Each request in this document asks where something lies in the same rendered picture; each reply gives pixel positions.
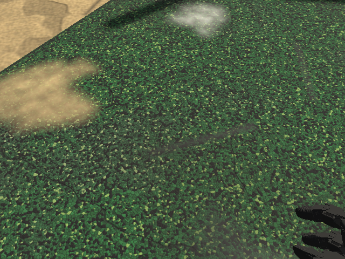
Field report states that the robot right hand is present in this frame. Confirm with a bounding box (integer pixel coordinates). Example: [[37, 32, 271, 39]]
[[293, 203, 345, 259]]

